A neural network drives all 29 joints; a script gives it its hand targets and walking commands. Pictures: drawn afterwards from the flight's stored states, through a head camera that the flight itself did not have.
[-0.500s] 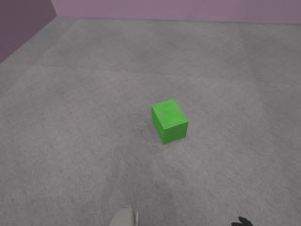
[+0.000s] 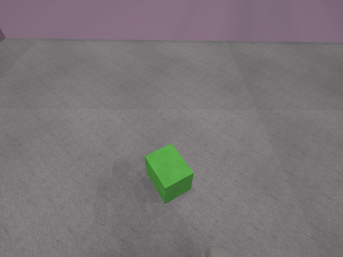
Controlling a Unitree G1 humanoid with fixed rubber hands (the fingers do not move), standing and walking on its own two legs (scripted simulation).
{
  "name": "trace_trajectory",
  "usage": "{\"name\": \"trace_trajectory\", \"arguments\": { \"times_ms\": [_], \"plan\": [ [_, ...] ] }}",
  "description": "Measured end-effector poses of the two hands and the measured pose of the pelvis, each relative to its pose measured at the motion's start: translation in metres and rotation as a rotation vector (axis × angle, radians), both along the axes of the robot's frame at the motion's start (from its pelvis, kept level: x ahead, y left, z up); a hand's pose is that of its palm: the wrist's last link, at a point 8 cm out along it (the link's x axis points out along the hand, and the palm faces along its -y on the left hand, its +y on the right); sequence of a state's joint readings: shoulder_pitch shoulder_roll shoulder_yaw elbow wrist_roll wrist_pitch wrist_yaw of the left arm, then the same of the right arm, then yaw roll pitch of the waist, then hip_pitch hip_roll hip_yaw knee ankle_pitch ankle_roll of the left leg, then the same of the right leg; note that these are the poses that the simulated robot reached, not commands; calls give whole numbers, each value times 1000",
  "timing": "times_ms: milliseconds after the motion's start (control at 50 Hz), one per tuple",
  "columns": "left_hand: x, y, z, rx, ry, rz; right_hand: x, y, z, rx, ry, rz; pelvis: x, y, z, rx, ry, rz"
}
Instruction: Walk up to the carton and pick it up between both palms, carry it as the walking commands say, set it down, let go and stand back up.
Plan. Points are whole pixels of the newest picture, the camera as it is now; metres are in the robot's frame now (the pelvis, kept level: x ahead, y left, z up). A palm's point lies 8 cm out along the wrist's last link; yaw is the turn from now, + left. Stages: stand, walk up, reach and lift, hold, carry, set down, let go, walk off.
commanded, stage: walk up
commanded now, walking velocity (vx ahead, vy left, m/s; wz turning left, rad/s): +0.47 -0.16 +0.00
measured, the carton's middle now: (168, 173) +0.73 -0.02 -0.68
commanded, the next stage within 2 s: none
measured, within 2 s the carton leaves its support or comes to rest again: neither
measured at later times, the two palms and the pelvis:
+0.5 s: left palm out of the picture +0.09 +0.17 -0.11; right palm (277, 227) +0.23 -0.31 -0.16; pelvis +0.16 -0.07 +0.00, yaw +0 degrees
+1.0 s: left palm (93, 201) +0.33 +0.23 -0.16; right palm (250, 198) +0.32 -0.25 -0.15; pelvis +0.28 -0.01 -0.02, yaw +0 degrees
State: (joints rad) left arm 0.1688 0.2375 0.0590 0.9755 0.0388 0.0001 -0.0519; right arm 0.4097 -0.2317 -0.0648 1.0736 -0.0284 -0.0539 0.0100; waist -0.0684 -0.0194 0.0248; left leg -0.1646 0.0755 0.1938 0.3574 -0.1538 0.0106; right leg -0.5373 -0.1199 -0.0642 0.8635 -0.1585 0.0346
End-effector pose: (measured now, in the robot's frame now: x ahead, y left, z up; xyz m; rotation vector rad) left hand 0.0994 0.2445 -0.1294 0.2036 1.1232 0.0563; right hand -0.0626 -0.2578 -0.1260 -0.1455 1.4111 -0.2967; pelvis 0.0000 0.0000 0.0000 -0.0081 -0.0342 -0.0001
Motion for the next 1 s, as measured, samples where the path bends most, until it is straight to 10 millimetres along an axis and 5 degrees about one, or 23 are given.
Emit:
{"name": "trace_trajectory", "arguments": {
  "times_ms": [100,220,340,480,620,760,900,1000],
  "plan": [
    [56,-29,9,6,-40,-28,19,-6,-9,55,32,-17,37,-25,0,15,19,0],
    [98,-74,4,40,-81,-6,88,-39,-39,111,1,22,83,-62,-16,37,31,4],
    [52,-82,14,84,71,122,200,-58,-38,134,-107,132,116,-74,-3,49,24,9],
    [-9,-77,20,113,281,256,284,-52,-32,143,-143,192,151,-72,2,45,29,5],
    [-10,-70,13,72,383,318,362,-15,-21,159,-210,253,193,-51,1,32,53,21],
    [48,-36,-26,-2,397,301,433,24,-21,82,-300,275,245,-10,-19,13,61,29],
    [168,-10,-37,5,248,164,405,15,-10,-2,-211,158,271,-6,-14,29,22,11],
    [234,-10,-26,46,133,118,381,3,-28,17,-123,82,282,-9,-17,35,-7,7]
  ]
}}
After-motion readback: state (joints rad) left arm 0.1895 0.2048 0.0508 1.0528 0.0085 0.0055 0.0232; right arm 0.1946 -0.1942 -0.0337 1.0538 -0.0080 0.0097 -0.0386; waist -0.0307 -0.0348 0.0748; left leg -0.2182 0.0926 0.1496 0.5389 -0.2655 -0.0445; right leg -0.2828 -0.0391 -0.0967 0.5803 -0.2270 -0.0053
